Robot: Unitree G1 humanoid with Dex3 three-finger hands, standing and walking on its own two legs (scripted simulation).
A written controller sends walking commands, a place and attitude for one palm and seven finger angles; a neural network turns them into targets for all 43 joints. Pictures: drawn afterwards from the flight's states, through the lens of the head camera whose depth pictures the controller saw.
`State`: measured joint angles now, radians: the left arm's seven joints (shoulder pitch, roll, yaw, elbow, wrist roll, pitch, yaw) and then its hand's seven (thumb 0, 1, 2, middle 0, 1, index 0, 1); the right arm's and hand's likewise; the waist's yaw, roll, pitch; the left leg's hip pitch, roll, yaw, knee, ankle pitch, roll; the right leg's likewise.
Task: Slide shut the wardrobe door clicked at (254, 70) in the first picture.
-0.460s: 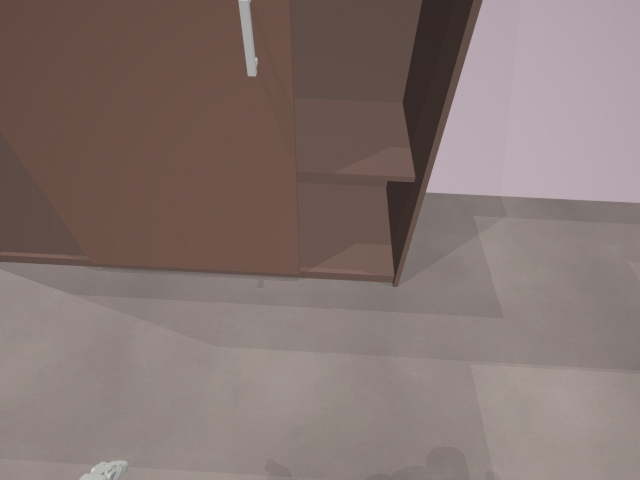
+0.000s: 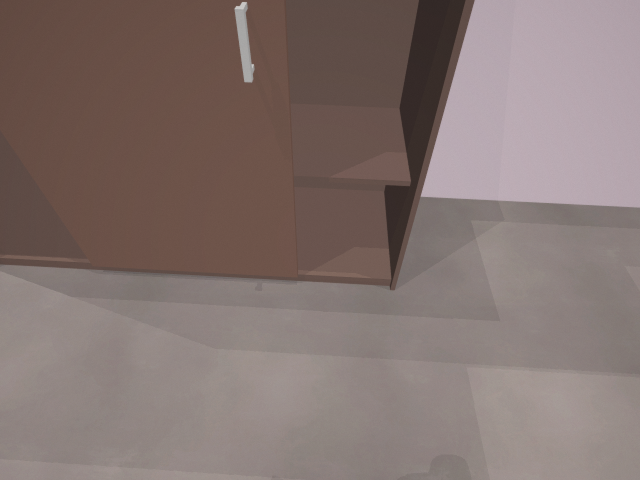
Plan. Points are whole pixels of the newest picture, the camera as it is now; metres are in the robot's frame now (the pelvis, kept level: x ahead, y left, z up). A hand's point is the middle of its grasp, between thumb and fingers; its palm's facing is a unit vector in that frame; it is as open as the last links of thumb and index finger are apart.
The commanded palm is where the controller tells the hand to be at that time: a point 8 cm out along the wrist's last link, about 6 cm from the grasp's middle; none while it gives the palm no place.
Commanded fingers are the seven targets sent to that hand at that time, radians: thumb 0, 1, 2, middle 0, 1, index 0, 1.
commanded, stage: stand and wait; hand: left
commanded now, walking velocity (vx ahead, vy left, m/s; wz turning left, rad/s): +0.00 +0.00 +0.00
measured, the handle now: (246, 43) +0.91 +0.21 +0.14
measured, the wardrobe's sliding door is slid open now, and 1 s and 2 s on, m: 0.36 0.36 0.36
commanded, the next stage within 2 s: look at it before walking up in 0.36 s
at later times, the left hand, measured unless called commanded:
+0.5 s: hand out of the picture +0.07 +0.24 -0.15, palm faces -0.04 -0.94 -0.33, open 7.4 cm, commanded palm none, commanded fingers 0.00 0.90 0.90 -0.20 -0.30 -0.20 -0.30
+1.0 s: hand out of the picture +0.06 +0.24 -0.15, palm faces -0.03 -0.94 -0.33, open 7.4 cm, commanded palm none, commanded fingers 0.00 0.90 0.90 -0.20 -0.30 -0.20 -0.30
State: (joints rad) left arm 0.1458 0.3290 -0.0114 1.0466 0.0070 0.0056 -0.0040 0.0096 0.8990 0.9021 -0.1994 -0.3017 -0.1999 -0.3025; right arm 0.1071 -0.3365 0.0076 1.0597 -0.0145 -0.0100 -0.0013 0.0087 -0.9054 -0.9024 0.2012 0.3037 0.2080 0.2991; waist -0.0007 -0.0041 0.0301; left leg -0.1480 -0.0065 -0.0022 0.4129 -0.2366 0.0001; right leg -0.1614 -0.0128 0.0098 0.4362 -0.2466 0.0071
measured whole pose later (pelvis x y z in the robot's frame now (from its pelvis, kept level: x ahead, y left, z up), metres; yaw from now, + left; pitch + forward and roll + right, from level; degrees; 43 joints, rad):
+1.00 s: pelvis -0.01 -0.01 +0.00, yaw +0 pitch -2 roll +0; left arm 0.15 0.34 -0.01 1.09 0.01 0.00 -0.01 0.01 0.90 0.90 -0.20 -0.30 -0.20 -0.30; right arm 0.12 -0.34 0.01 1.11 -0.01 -0.01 0.00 0.01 -0.91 -0.90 0.20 0.30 0.21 0.30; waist 0.00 0.00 0.03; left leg -0.13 0.01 0.00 0.35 -0.19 -0.01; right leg -0.14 0.00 0.01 0.37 -0.20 0.00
